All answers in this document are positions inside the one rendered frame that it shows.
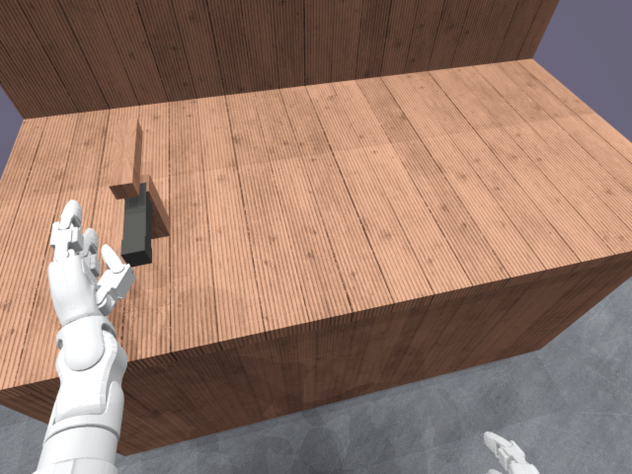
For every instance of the right robot hand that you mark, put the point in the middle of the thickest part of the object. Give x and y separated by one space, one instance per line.
510 455

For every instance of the tap lever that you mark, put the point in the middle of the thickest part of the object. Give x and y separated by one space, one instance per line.
136 241

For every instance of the left robot forearm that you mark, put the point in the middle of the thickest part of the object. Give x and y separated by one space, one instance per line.
84 427

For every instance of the counter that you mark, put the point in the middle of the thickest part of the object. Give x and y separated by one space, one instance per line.
346 196

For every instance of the left robot hand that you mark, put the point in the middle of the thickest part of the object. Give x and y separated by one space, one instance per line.
73 273

